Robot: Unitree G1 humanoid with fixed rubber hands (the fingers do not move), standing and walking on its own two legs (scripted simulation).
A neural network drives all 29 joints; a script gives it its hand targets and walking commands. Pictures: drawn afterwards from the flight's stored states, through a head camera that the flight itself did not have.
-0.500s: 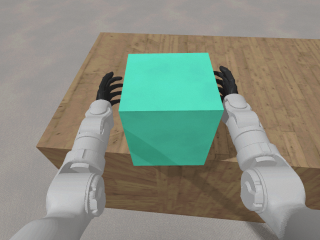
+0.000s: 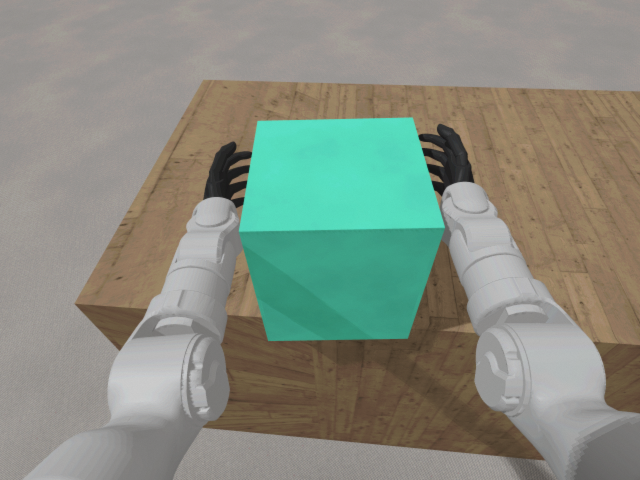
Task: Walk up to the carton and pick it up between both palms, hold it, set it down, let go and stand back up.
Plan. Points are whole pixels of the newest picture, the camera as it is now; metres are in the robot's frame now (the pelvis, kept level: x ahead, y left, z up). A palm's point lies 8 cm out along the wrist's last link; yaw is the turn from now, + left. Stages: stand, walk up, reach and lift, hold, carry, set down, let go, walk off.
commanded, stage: reach and lift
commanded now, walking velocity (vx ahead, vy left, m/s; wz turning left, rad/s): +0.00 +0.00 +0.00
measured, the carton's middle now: (336, 235) +0.42 -0.01 +0.05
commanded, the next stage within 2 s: none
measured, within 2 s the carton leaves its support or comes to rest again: leaves its support in 0.88 s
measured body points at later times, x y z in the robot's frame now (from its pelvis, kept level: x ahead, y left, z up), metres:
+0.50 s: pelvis +0.02 +0.00 +0.00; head +0.03 +0.01 +0.45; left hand +0.43 +0.15 +0.11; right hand +0.44 -0.16 +0.13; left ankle -0.02 +0.10 -0.75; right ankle -0.01 -0.10 -0.75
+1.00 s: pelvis +0.00 +0.00 +0.00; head -0.03 +0.01 +0.45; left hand +0.38 +0.16 +0.12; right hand +0.39 -0.15 +0.14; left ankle -0.02 +0.10 -0.75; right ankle -0.01 -0.10 -0.75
